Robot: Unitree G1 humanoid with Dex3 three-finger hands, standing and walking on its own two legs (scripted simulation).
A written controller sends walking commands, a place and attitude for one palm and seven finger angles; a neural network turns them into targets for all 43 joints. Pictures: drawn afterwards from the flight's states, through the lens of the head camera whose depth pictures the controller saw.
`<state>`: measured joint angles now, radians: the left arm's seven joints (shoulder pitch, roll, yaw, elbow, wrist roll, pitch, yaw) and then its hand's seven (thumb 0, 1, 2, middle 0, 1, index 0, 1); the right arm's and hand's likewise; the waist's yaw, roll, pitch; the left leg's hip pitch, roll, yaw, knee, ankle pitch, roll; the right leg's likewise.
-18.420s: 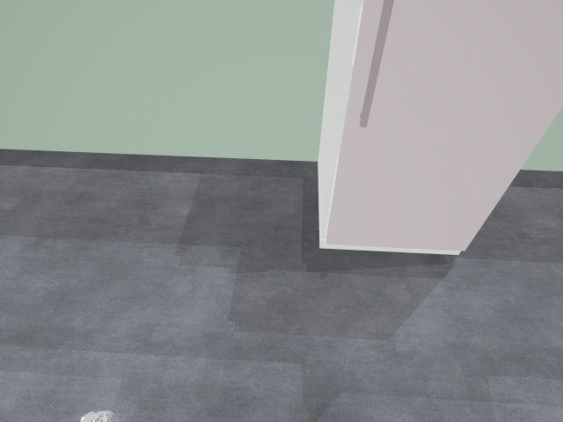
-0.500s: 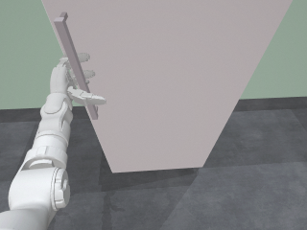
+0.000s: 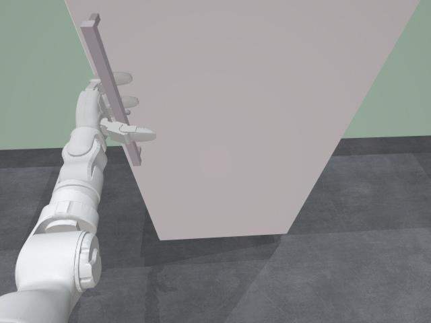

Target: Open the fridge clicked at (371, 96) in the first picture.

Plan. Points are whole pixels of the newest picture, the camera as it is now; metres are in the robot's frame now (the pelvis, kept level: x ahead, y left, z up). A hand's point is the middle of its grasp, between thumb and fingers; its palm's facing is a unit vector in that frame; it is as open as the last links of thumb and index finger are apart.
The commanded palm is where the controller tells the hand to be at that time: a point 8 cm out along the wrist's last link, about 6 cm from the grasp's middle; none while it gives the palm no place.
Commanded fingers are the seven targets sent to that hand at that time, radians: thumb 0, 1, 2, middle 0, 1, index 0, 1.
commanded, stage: grip the handle and tug to test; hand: left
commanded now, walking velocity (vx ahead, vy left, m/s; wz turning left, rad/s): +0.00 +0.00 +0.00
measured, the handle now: (120, 105) +0.51 +0.20 +0.12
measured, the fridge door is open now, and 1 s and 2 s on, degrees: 0 0 11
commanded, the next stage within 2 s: pull the door a little, standing still in 1.26 s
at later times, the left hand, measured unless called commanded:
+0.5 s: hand (127, 111) +0.46 +0.17 +0.15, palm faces +0.07 -1.00 +0.00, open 6.1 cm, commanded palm +0.44 +0.22 +0.15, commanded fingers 0.00 0.90 0.90 -0.45 -1.40 -0.45 -1.40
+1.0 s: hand (127, 111) +0.46 +0.17 +0.15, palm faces +0.07 -1.00 +0.00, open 5.2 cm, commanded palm +0.42 +0.21 +0.15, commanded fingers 0.00 0.90 0.90 -0.45 -1.40 -0.45 -1.40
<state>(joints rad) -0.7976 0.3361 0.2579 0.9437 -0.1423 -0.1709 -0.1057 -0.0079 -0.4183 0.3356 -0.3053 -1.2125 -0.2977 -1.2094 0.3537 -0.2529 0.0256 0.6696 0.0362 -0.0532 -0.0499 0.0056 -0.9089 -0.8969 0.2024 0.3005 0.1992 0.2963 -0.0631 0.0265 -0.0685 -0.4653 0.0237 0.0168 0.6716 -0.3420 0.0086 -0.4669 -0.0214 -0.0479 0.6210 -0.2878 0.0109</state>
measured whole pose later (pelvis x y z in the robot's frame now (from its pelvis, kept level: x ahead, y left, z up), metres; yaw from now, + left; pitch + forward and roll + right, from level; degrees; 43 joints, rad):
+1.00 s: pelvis +0.01 +0.00 +0.00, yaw -1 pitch +8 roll -1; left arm -0.73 0.33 0.26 0.86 -0.16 -0.14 -0.10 0.01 0.80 0.83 -0.40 -1.40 -0.38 -1.40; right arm 0.36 -0.25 0.02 0.66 0.04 -0.04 -0.04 0.01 -0.91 -0.90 0.20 0.30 0.20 0.30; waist -0.06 0.03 -0.08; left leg -0.44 0.03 0.02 0.66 -0.35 0.01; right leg -0.45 -0.01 -0.04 0.61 -0.30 0.01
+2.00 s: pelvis +0.04 +0.00 +0.01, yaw -2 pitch +2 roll -1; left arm 0.03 0.24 0.10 -0.10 -0.09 -0.01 0.03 0.00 0.67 0.79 -0.36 -1.36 -0.32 -1.35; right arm 0.20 -0.24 0.02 0.57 0.01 0.02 -0.08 0.01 -0.91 -0.90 0.20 0.30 0.20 0.30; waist -0.01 0.06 -0.04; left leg -0.21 0.03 0.05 0.53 -0.34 0.01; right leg -0.24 -0.02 -0.05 0.50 -0.28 0.02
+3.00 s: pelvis -0.08 -0.24 +0.01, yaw +29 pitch +0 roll +0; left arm 0.23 0.19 -0.08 -0.39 0.00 -0.04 0.02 -0.01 0.68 0.93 -0.31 -1.24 -0.17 -1.17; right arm 0.17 -0.17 -0.04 0.68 -0.01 -0.11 -0.08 0.01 -0.91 -0.90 0.20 0.30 0.20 0.30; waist -0.04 0.06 0.05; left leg -0.53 0.05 -0.08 0.94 -0.42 -0.04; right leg -0.22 0.01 -0.13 0.58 -0.37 -0.07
